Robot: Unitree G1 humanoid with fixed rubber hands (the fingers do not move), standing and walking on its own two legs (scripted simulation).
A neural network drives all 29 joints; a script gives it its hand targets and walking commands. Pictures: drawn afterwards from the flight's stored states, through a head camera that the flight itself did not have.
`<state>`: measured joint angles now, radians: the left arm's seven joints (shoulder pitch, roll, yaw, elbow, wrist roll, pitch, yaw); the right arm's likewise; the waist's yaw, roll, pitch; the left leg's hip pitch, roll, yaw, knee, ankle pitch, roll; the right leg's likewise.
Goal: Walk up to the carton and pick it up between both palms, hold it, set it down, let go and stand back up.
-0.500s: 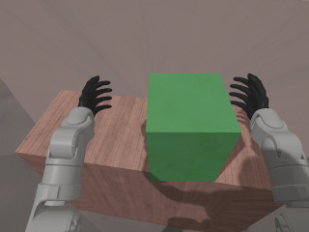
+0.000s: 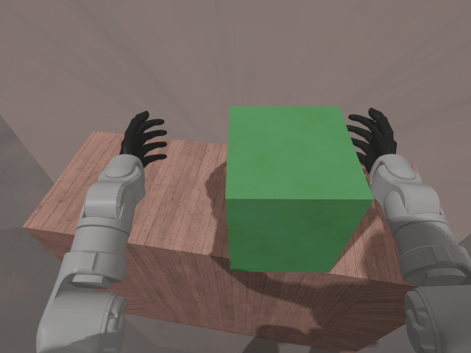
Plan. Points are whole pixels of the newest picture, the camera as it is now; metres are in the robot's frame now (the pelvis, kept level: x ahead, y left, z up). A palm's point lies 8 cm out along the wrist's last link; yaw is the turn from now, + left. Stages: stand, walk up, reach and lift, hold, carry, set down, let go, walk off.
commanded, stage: reach and lift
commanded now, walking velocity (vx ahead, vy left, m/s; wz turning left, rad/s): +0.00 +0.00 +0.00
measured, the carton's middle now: (281, 193) +0.41 -0.05 +0.03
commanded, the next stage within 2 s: none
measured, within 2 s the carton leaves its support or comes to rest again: neither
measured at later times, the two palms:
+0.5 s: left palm (162, 188) +0.40 +0.17 +0.06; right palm (361, 183) +0.42 -0.19 +0.06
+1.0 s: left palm (187, 188) +0.41 +0.13 +0.05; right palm (348, 182) +0.42 -0.17 +0.06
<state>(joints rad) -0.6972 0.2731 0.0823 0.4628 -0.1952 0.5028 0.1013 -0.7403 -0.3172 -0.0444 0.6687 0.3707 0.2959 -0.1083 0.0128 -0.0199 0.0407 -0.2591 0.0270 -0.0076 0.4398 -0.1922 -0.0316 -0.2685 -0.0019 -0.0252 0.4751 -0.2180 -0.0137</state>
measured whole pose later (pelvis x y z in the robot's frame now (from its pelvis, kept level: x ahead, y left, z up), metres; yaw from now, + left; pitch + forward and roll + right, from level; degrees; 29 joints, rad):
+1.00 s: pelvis +0.01 +0.00 +0.00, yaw +0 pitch +13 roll +0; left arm -0.70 0.01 0.15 1.05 -0.06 -0.25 0.10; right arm -0.73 -0.15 -0.04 1.02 0.14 -0.16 -0.12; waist 0.00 0.01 -0.15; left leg -0.49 0.03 -0.01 0.44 -0.17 -0.03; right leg -0.50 0.00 -0.03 0.47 -0.20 -0.02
